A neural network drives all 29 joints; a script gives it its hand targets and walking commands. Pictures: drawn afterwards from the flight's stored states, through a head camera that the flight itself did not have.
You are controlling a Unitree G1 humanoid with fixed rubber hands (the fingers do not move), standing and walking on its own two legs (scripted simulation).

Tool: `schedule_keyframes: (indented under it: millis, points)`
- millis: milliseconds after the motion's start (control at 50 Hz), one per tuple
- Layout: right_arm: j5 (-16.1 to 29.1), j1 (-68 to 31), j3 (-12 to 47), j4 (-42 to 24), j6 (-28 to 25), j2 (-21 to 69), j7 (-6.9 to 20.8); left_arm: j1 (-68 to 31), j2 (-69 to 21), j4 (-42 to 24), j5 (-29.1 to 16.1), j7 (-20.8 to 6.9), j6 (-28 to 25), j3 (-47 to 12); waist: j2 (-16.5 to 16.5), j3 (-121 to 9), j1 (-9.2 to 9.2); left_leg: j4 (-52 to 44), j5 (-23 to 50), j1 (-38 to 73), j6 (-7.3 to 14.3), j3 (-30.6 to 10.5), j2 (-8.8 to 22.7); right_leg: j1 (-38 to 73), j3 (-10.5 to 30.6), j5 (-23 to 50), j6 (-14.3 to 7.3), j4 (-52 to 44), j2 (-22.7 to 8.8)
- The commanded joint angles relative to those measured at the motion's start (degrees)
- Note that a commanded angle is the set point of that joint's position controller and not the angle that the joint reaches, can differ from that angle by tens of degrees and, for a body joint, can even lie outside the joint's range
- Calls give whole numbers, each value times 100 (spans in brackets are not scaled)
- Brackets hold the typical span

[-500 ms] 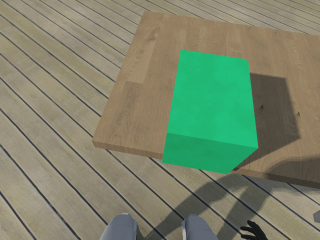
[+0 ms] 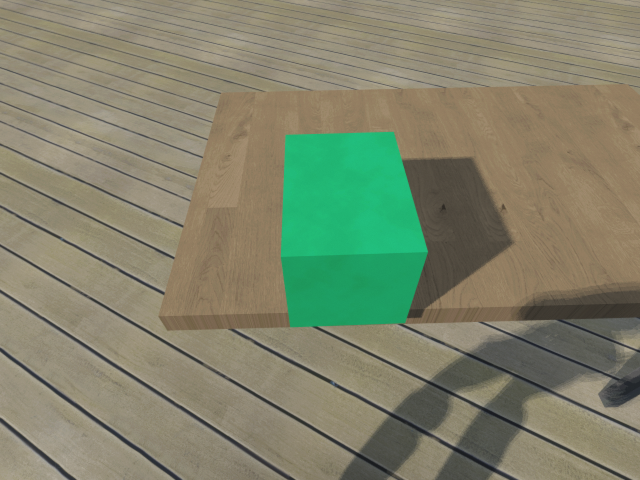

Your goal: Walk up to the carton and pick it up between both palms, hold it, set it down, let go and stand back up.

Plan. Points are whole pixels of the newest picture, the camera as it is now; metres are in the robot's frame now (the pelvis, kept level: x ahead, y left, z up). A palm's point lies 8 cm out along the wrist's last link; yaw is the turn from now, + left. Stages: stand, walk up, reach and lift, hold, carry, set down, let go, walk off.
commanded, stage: walk up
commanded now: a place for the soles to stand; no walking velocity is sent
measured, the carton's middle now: (343, 226) +0.50 -0.04 +0.00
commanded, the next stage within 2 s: none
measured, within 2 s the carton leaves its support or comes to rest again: neither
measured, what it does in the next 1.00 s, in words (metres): steps on the spot: left foot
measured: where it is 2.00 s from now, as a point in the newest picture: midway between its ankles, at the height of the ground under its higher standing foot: outside the picture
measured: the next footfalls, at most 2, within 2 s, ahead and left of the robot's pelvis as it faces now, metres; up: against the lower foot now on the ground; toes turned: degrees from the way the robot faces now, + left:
left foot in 0.96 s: +0.23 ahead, +0.08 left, +0.00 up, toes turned +3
right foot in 1.16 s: +0.11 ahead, -0.13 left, +0.00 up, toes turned +4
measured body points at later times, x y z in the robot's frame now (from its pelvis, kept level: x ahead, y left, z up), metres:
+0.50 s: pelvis +0.01 +0.01 +0.01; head +0.00 +0.01 +0.46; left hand -0.01 +0.25 -0.14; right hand +0.01 -0.21 -0.15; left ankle +0.04 +0.14 -0.73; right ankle -0.01 -0.10 -0.73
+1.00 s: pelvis +0.09 -0.01 -0.01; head +0.12 +0.00 +0.44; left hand +0.03 +0.21 -0.17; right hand +0.17 -0.24 -0.15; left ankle +0.19 +0.08 -0.73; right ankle +0.01 -0.10 -0.72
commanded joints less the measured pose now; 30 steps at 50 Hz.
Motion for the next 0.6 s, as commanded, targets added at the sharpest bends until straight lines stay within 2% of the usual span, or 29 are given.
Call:
schedule_keyframes:
  millis: [0,20,40,100,160,300,420,440,460,480,520,540,560,580]
  points:
    - [14,92,-41,-275,-249,-479,-7,117,935,-198,-75,-17,-125,116,-166,-139,247,-1147,215,579,269,-712,348,-642,777,-125,-137,-1310,-656]
    - [44,49,-81,-233,-207,-618,18,237,930,-80,-71,8,-94,102,26,208,272,-1400,-676,-58,318,-925,422,-457,737,-609,-92,-1394,-572]
    - [63,88,-70,-174,-181,-596,35,244,972,0,-53,28,-73,103,129,498,260,-1589,-1072,-410,325,-954,399,-342,760,-732,-130,-1410,-566]
    - [50,325,-23,-60,-194,-444,17,334,1022,218,-52,8,-129,60,173,530,202,-1556,-677,-258,288,-797,276,-407,748,-435,-203,-1468,-625]
    - [51,489,-30,8,-249,-401,17,363,1034,351,-37,23,-204,14,50,262,147,-1467,-325,29,308,-762,252,-368,696,-215,-191,-1502,-647]
    - [52,505,-19,94,-248,-351,-23,413,991,523,-30,54,-200,-72,-193,302,116,-1424,-168,47,333,-777,258,-454,599,-75,-150,-1526,-650]
    - [56,462,4,150,-253,-300,-40,519,1002,629,-24,80,-208,-106,-269,282,105,-1334,164,151,334,-755,233,-476,568,157,-129,-1526,-679]
    - [-92,623,-89,42,-267,-431,-19,811,1137,593,61,48,-219,27,-203,61,137,-1212,-1037,409,476,-825,212,-633,639,-1011,-195,-1255,-559]
    - [-98,649,-146,43,-250,-525,-24,787,1191,568,79,35,-202,58,-162,234,92,-1297,-1647,461,574,-1064,327,-1069,712,-1511,-194,-1148,-522]
    - [-87,763,-188,53,-227,-600,-34,674,1170,492,100,26,-183,70,-49,438,10,-1507,-2101,454,701,-1410,546,-1446,647,-1627,-150,-902,-437]
    - [-75,975,-261,122,-187,-770,-69,591,953,311,165,9,-186,41,316,619,-71,-2162,-2809,535,1065,-2281,1243,-1884,157,-1075,37,-26,-231]
    - [-87,953,-284,135,-169,-812,-93,657,862,237,215,8,-210,37,401,647,-43,-2296,-2863,495,1214,-2491,1542,-1891,-4,-890,103,209,-313]
    - [-110,822,-295,123,-160,-825,-100,745,830,191,243,5,-247,52,462,631,6,-2225,-2571,443,1268,-2469,1642,-1787,33,-775,134,215,-440]
    - [-122,686,-291,101,-154,-790,-83,853,843,164,254,4,-296,79,451,570,67,-2041,-2163,321,1211,-2265,1569,-1523,110,-599,174,15,-523]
